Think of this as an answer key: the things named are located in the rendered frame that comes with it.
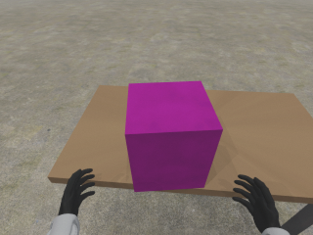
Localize robot right hand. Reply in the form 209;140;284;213
232;174;281;234

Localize table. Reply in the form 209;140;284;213
47;85;313;235

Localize carton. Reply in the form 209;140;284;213
124;80;223;192

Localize robot left hand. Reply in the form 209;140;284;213
58;168;96;216

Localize left robot forearm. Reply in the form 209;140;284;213
46;213;80;235

